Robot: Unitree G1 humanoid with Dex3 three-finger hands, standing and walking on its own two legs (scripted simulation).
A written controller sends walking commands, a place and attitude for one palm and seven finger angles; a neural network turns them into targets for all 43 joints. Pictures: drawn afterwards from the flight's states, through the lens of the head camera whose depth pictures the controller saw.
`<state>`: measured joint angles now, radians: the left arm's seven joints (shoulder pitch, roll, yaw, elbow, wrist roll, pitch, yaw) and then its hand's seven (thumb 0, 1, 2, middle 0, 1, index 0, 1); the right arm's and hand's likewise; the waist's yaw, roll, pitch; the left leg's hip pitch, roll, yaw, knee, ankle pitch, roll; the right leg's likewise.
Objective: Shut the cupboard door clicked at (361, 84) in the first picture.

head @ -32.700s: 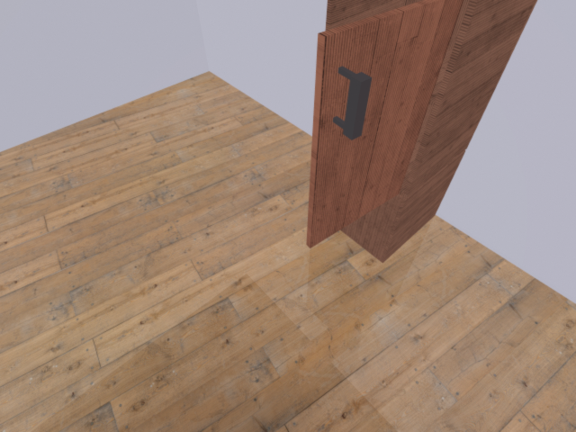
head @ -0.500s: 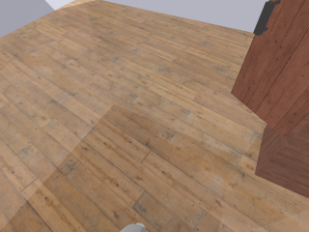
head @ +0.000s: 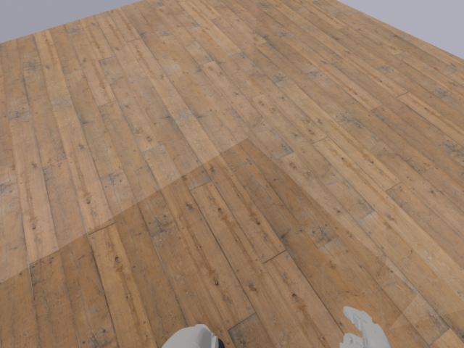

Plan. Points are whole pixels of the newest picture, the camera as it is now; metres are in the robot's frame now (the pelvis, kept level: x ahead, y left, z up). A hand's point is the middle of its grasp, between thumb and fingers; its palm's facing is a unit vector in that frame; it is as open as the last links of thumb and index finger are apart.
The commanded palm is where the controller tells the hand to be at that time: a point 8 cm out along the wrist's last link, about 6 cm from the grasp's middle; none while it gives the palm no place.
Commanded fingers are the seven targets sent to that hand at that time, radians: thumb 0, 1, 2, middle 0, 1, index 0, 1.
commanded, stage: walk to a spot facing it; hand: left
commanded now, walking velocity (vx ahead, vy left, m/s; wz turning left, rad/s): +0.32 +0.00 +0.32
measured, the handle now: out of the picture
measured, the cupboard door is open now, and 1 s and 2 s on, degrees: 58 58 58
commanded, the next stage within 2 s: turn to face it in 0.18 s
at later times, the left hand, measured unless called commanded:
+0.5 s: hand (181, 245) +0.32 +0.14 -0.13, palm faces -0.01 -0.98 -0.22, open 7.4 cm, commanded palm none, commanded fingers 0.00 0.90 0.90 -0.20 -0.30 -0.20 -0.30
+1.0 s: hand (162, 225) +0.37 +0.20 -0.15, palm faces -0.15 -0.97 -0.19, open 7.4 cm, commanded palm none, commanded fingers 0.00 0.90 0.90 -0.20 -0.30 -0.20 -0.30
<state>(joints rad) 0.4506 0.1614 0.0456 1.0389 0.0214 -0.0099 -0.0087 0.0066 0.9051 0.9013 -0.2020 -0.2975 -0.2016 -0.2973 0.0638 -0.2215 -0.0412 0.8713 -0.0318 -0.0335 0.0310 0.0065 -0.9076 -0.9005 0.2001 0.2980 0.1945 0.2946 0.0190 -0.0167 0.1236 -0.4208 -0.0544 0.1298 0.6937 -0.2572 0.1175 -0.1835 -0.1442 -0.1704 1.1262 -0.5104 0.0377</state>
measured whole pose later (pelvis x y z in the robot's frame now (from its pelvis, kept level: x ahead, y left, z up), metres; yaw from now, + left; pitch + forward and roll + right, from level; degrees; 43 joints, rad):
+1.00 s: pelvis +0.28 +0.01 +0.03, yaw -14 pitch +0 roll -1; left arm 0.23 0.24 0.10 0.95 0.03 0.07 -0.02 0.01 0.91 0.90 -0.20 -0.30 -0.20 -0.30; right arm 0.18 -0.16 -0.02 0.90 -0.04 0.00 -0.03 0.00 -0.90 -0.90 0.20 0.30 0.20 0.30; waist 0.03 -0.04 0.06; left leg -0.22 0.05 0.08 0.50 -0.28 0.01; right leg -0.47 0.04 0.02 0.98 -0.46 0.04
